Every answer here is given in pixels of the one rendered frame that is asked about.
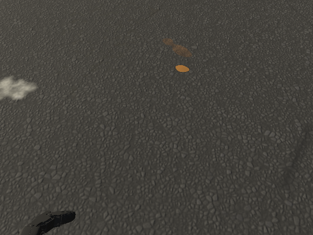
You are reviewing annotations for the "left robot hand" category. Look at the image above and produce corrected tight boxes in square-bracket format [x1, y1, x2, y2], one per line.
[18, 211, 75, 235]

